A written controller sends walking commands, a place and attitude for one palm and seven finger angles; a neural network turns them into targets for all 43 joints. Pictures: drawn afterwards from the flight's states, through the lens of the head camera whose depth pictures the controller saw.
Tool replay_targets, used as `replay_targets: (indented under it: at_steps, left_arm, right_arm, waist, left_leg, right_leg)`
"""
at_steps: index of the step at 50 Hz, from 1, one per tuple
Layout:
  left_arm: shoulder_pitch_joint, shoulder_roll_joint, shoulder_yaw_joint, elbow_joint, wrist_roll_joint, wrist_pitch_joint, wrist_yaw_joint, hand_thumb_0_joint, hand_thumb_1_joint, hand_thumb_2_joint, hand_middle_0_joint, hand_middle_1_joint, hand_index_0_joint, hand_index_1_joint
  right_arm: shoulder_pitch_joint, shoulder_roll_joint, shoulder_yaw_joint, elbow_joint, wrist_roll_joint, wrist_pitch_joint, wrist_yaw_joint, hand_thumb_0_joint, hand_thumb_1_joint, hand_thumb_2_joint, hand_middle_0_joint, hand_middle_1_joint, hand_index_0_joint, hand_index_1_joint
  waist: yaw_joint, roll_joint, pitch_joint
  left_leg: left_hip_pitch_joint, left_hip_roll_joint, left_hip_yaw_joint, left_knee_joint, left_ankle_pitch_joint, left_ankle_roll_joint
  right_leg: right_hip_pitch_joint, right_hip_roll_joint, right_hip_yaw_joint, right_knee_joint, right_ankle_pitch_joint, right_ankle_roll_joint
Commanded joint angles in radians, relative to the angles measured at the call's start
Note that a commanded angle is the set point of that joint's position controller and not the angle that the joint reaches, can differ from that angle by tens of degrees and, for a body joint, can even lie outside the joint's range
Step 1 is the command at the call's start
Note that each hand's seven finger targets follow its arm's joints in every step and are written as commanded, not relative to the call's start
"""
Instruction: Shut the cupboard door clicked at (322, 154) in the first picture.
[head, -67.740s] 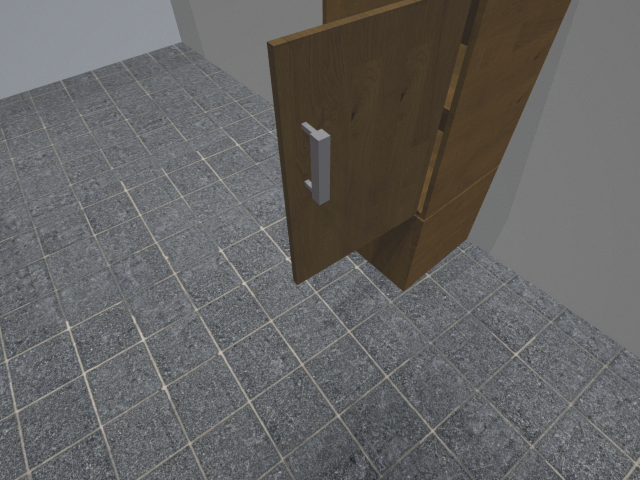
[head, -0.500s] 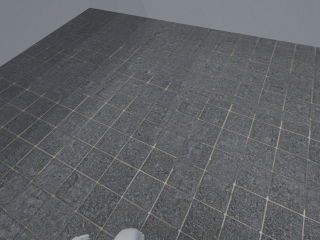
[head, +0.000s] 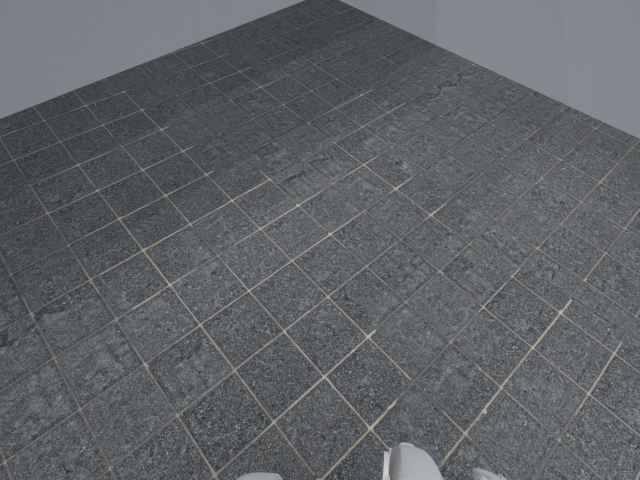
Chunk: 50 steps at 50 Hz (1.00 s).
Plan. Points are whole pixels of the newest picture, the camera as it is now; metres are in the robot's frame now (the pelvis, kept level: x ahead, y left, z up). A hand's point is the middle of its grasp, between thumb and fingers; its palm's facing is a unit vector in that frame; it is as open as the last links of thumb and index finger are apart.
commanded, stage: turn to face it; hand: left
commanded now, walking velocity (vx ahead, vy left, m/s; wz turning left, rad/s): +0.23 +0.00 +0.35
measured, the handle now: out of the picture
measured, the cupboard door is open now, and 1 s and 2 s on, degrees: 2 2 2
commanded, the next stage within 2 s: none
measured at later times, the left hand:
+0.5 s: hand (245, 405) +0.23 +0.13 -0.16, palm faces -0.07 -0.98 -0.21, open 7.2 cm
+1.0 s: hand (260, 321) +0.37 +0.13 -0.15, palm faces -0.40 -0.89 -0.24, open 7.4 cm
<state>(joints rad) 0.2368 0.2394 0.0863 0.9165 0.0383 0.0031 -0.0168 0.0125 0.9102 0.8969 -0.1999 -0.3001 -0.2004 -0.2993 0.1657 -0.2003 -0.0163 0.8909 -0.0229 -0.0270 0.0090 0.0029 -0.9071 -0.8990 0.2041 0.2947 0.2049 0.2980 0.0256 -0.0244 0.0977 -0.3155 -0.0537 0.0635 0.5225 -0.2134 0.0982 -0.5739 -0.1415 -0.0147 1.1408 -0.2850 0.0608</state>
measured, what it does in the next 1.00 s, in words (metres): walks ahead, turning right: right foot, then left foot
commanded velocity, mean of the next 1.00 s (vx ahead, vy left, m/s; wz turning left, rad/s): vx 0.01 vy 0.00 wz -0.55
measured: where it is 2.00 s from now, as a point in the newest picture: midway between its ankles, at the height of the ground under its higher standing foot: (325, 476)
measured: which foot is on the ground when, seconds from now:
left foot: down 0.00-0.30, up 0.32-0.62, down 0.64-1.00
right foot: up 0.00-0.26, down 0.28-0.64, up 0.66-1.00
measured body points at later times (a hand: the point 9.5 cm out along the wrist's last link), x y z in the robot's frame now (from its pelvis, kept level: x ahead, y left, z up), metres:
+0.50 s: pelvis +0.14 -0.05 +0.00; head +0.19 -0.05 +0.45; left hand +0.23 +0.18 -0.15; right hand +0.16 -0.28 -0.15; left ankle +0.14 +0.08 -0.68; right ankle +0.18 -0.16 -0.73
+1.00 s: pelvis +0.18 -0.03 +0.00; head +0.22 -0.04 +0.45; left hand +0.39 +0.18 -0.13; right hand +0.13 -0.29 -0.13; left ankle +0.20 +0.09 -0.73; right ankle +0.12 -0.15 -0.71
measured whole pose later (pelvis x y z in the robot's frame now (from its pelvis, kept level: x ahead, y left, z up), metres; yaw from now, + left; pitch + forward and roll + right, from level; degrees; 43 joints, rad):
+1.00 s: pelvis +0.18 -0.03 +0.00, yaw -26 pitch +0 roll -2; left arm 0.15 0.27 0.09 0.88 0.03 0.08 -0.04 0.01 0.91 0.90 -0.20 -0.30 -0.20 -0.30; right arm 0.21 -0.22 -0.04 0.90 -0.03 0.02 -0.02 0.00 -0.90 -0.90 0.21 0.30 0.21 0.30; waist 0.00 0.02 0.09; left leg -0.21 0.17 0.23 0.57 -0.34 -0.02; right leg -0.33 -0.02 -0.08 0.70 -0.35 0.04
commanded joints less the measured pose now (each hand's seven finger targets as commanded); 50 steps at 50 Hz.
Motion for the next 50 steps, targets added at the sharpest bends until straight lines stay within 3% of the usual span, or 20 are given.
replay_targets:
  at_steps: [1, 4, 9, 12, 13, 15, 16, 18, 20, 27, 30, 31, 32, 33, 35, 38, 42, 46, 48, 50]
  left_arm:
    - [0.004, 0.054, 0.007, -0.074, -0.004, -0.013, -0.001, 0.000, 0.900, 0.900, -0.200, -0.300, -0.200, -0.300]
    - [-0.073, 0.043, -0.002, -0.101, -0.006, -0.017, -0.002, 0.000, 0.900, 0.900, -0.200, -0.300, -0.200, -0.300]
    - [-0.077, 0.007, -0.037, -0.060, -0.013, -0.021, 0.010, 0.000, 0.900, 0.900, -0.200, -0.300, -0.200, -0.300]
    - [0.040, 0.034, -0.028, -0.009, -0.013, -0.027, 0.015, 0.000, 0.900, 0.900, -0.200, -0.300, -0.200, -0.300]
    - [0.102, 0.087, -0.017, 0.005, -0.010, -0.035, 0.019, 0.000, 0.900, 0.900, -0.200, -0.300, -0.200, -0.300]
    - [0.203, 0.180, 0.004, 0.030, -0.014, -0.042, 0.027, 0.000, 0.900, 0.900, -0.200, -0.300, -0.200, -0.300]
    - [0.165, 0.156, 0.007, 0.023, -0.019, -0.040, 0.036, 0.000, 0.900, 0.900, -0.200, -0.300, -0.200, -0.300]
    - [0.056, 0.117, 0.010, -0.007, -0.022, -0.020, 0.048, 0.000, 0.900, 0.900, -0.200, -0.300, -0.200, -0.300]
    - [0.001, 0.100, 0.012, -0.025, -0.016, -0.013, 0.046, 0.000, 0.900, 0.900, -0.200, -0.300, -0.200, -0.300]
    - [-0.030, 0.131, 0.036, -0.050, -0.009, 0.012, 0.030, 0.000, 0.900, 0.900, -0.200, -0.300, -0.200, -0.300]
    - [-0.073, 0.113, 0.035, -0.077, -0.020, 0.025, 0.024, 0.000, 0.900, 0.900, -0.200, -0.300, -0.200, -0.300]
    - [-0.064, 0.071, 0.025, -0.097, -0.028, 0.029, 0.018, 0.000, 0.900, 0.900, -0.200, -0.300, -0.200, -0.300]
    - [-0.065, 0.042, 0.019, -0.118, -0.033, 0.029, 0.006, 0.000, 0.900, 0.900, -0.200, -0.300, -0.200, -0.300]
    - [-0.081, 0.085, 0.025, -0.121, -0.018, 0.034, 0.006, 0.000, 0.900, 0.900, -0.200, -0.300, -0.200, -0.300]
    - [-0.064, 0.089, 0.036, -0.096, -0.012, 0.041, -0.011, 0.000, 0.900, 0.900, -0.200, -0.300, -0.200, -0.300]
    - [-0.040, 0.063, 0.026, -0.088, -0.018, 0.052, -0.022, 0.000, 0.900, 0.900, -0.200, -0.300, -0.200, -0.300]
    - [-0.106, 0.051, 0.013, -0.114, -0.017, 0.053, -0.024, 0.000, 0.900, 0.900, -0.200, -0.300, -0.200, -0.300]
    - [-0.120, 0.055, 0.007, -0.126, -0.016, 0.046, -0.024, 0.000, 0.900, 0.900, -0.200, -0.300, -0.200, -0.300]
    - [-0.102, 0.068, 0.007, -0.125, -0.015, 0.040, -0.023, 0.000, 0.900, 0.900, -0.200, -0.300, -0.200, -0.300]
    - [0.013, 0.121, 0.019, -0.093, -0.013, 0.027, -0.018, 0.000, 0.900, 0.900, -0.200, -0.300, -0.200, -0.300]
  right_arm:
    - [0.107, -0.158, -0.056, -0.023, 0.004, -0.029, -0.017, 0.000, -0.900, -0.900, 0.200, 0.300, 0.200, 0.300]
    - [0.150, -0.138, -0.057, 0.007, 0.003, -0.030, -0.018, 0.000, -0.900, -0.900, 0.200, 0.300, 0.200, 0.300]
    - [0.204, -0.098, -0.041, 0.083, -0.001, -0.029, -0.036, 0.000, -0.900, -0.900, 0.200, 0.300, 0.200, 0.300]
    - [0.196, -0.092, -0.035, 0.106, 0.005, -0.018, -0.040, 0.000, -0.900, -0.900, 0.200, 0.300, 0.200, 0.300]
    - [0.204, -0.077, -0.035, 0.103, 0.011, -0.018, -0.036, 0.000, -0.900, -0.900, 0.200, 0.300, 0.200, 0.300]
    - [0.235, -0.040, -0.034, 0.077, 0.018, -0.009, -0.040, 0.000, -0.900, -0.900, 0.200, 0.300, 0.200, 0.300]
    - [0.212, -0.061, -0.032, 0.076, 0.013, -0.001, -0.048, 0.000, -0.900, -0.900, 0.200, 0.300, 0.200, 0.300]
    - [0.133, -0.074, -0.037, 0.067, 0.019, 0.010, -0.047, 0.000, -0.900, -0.900, 0.200, 0.300, 0.200, 0.300]
    - [0.126, -0.046, -0.033, 0.063, 0.012, 0.031, -0.040, 0.000, -0.900, -0.900, 0.200, 0.300, 0.200, 0.300]
    - [0.095, -0.050, -0.045, 0.001, 0.012, 0.042, -0.038, 0.000, -0.900, -0.900, 0.200, 0.300, 0.200, 0.300]
    - [0.163, -0.091, -0.051, 0.003, 0.015, 0.023, -0.047, 0.000, -0.900, -0.900, 0.200, 0.300, 0.200, 0.300]
    - [0.166, -0.161, -0.061, -0.007, 0.005, 0.014, -0.051, 0.000, -0.900, -0.900, 0.200, 0.300, 0.200, 0.300]
    - [0.159, -0.245, -0.075, -0.035, -0.008, 0.016, -0.056, 0.000, -0.900, -0.900, 0.200, 0.300, 0.200, 0.300]
    - [0.127, -0.238, -0.074, -0.045, -0.008, 0.018, -0.051, 0.000, -0.900, -0.900, 0.200, 0.300, 0.200, 0.300]
    - [0.044, -0.204, -0.061, -0.070, -0.012, 0.017, -0.056, 0.000, -0.900, -0.900, 0.200, 0.300, 0.200, 0.300]
    - [0.006, -0.182, -0.052, -0.077, -0.007, 0.017, -0.057, 0.000, -0.900, -0.900, 0.200, 0.300, 0.200, 0.300]
    - [0.093, -0.196, -0.065, -0.043, -0.007, 0.019, -0.052, 0.000, -0.900, -0.900, 0.200, 0.300, 0.200, 0.300]
    - [0.091, -0.225, -0.079, -0.037, -0.008, 0.027, -0.044, 0.000, -0.900, -0.900, 0.200, 0.300, 0.200, 0.300]
    - [0.084, -0.232, -0.083, -0.037, -0.005, 0.032, -0.039, 0.000, -0.900, -0.900, 0.200, 0.300, 0.200, 0.300]
    - [0.055, -0.230, -0.085, -0.047, 0.006, 0.033, -0.032, 0.000, -0.900, -0.900, 0.200, 0.300, 0.200, 0.300]
  waist:
    - [-0.037, 0.061, -0.091]
    - [-0.049, 0.070, -0.073]
    - [-0.046, 0.125, -0.092]
    - [0.009, 0.072, -0.092]
    - [0.028, -0.005, -0.111]
    - [0.037, -0.185, -0.202]
    - [0.024, -0.224, -0.238]
    - [0.000, -0.097, -0.189]
    - [-0.027, -0.064, -0.188]
    - [-0.032, -0.127, -0.161]
    - [-0.078, -0.090, -0.167]
    - [-0.080, 0.093, -0.158]
    - [-0.082, 0.303, -0.128]
    - [-0.076, 0.278, -0.099]
    - [-0.030, 0.171, -0.079]
    - [-0.013, 0.183, -0.091]
    - [-0.058, 0.199, -0.127]
    - [-0.064, 0.250, -0.134]
    - [-0.050, 0.240, -0.126]
    - [0.019, 0.130, -0.174]
  left_leg:
    - [0.111, 0.269, -0.307, -0.327, -0.023, 0.109]
    - [0.148, 0.259, -0.281, -0.314, 0.105, 0.115]
    - [0.207, 0.261, -0.161, -0.194, 0.453, 0.076]
    - [0.120, 0.224, -0.084, -0.060, 0.334, -0.003]
    - [0.033, 0.174, -0.057, 0.053, 0.223, -0.039]
    - [-0.174, 0.023, 0.041, 0.471, -0.444, -0.114]
    - [-0.206, 0.065, -0.054, 0.563, -0.444, -0.120]
    - [-0.223, 0.113, -0.082, 0.605, -0.334, -0.135]
    - [-0.149, 0.111, -0.062, 0.546, -0.268, -0.146]
    - [-0.025, 0.069, -0.044, 0.221, -0.181, -0.149]
    - [0.227, 0.086, -0.055, -0.076, -0.044, -0.141]
    - [0.293, 0.239, -0.221, -0.200, -0.096, -0.091]
    - [0.256, 0.472, -0.449, -0.295, -0.082, 0.020]
    - [0.172, 0.536, -0.455, -0.302, -0.065, 0.079]
    - [0.128, 0.454, -0.298, -0.258, 0.131, 0.072]
    - [0.176, 0.378, -0.098, -0.203, 0.300, 0.039]
    - [0.263, 0.389, -0.031, -0.155, 0.450, 0.037]
    - [0.263, 0.411, 0.008, -0.094, 0.494, 0.025]
    - [0.224, 0.406, 0.031, -0.041, 0.467, -0.006]
    - [0.107, 0.347, 0.096, 0.157, 0.340, -0.083]
  right_leg:
    - [-0.069, -0.004, 0.018, -0.102, 0.101, 0.011]
    - [-0.046, 0.016, 0.008, -0.241, 0.134, 0.015]
    - [0.157, 0.084, -0.028, -0.484, 0.141, -0.032]
    - [0.414, 0.109, -0.021, -0.660, 0.245, -0.055]
    - [0.534, 0.055, 0.089, -0.665, 0.453, -0.085]
    - [0.685, -0.274, 0.447, -0.761, 0.808, -0.314]
    - [0.663, -0.251, 0.485, -0.783, 0.796, -0.346]
    - [0.569, -0.180, 0.373, -0.787, 0.685, -0.328]
    - [0.431, -0.113, 0.277, -0.809, 0.551, -0.280]
    - [0.303, -0.043, 0.355, -0.824, 0.224, -0.237]
    - [0.139, 0.034, 0.330, -0.737, 0.080, -0.150]
    - [0.015, 0.140, 0.244, -0.612, -0.063, -0.103]
    - [-0.051, 0.228, 0.079, -0.388, -0.255, -0.050]
    - [-0.034, 0.166, 0.065, -0.214, -0.286, -0.040]
    - [-0.016, 0.135, 0.053, -0.032, -0.202, -0.021]
    - [0.011, 0.111, -0.002, -0.064, -0.140, -0.001]
    - [0.057, 0.110, -0.040, -0.221, -0.122, -0.001]
    - [0.153, 0.132, -0.082, -0.373, -0.130, -0.022]
    - [0.239, 0.143, -0.097, -0.495, -0.059, -0.038]
    - [0.470, 0.112, -0.055, -0.719, 0.180, -0.072]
